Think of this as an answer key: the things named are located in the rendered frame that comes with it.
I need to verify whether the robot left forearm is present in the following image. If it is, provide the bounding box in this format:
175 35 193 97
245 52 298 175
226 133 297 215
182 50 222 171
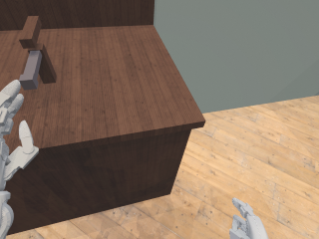
0 190 14 239

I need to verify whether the tap lever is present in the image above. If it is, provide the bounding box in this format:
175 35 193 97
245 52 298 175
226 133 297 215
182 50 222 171
19 50 42 91

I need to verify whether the left robot hand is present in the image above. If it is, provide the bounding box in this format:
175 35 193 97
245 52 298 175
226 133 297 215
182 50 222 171
0 80 39 191

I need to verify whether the counter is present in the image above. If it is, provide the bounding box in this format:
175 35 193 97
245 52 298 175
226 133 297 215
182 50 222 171
0 0 206 236

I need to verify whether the right robot hand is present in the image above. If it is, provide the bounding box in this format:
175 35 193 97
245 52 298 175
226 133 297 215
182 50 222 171
229 197 269 239

